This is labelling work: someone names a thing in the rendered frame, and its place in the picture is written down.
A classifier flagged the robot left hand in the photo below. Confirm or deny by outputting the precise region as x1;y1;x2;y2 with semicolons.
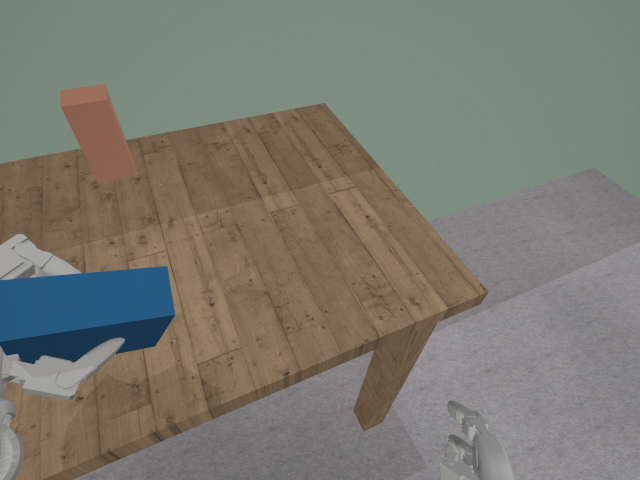
0;234;125;401

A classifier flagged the left robot forearm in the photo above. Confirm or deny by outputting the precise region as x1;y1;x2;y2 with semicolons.
0;397;24;480

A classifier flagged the robot right hand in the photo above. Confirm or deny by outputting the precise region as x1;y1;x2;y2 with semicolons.
440;400;516;480

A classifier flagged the table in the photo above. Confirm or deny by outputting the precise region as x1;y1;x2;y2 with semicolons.
0;103;488;480

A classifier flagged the sponge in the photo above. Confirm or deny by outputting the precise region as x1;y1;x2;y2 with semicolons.
0;266;175;364

